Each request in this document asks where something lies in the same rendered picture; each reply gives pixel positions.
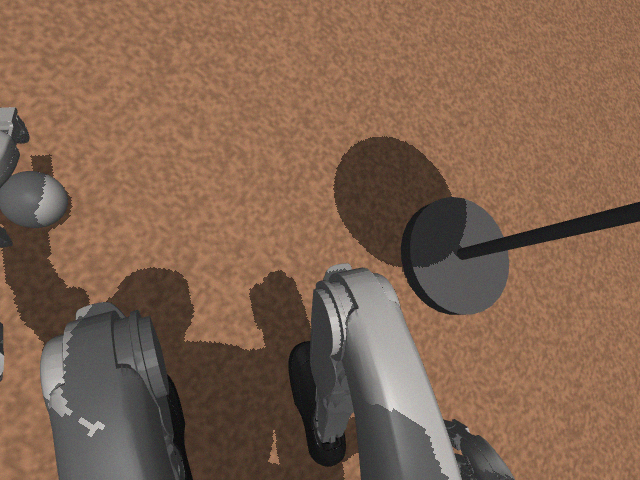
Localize left robot foot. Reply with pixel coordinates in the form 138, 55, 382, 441
166, 375, 193, 480

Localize right robot foot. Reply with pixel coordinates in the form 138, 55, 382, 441
288, 341, 346, 467

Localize ball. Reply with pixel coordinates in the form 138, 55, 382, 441
0, 171, 68, 228

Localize right robot hand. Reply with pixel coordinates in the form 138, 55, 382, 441
444, 419, 515, 480

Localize left robot hand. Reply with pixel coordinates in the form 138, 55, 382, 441
0, 107, 29, 248

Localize floor lamp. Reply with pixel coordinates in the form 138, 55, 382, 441
401, 197, 640, 315

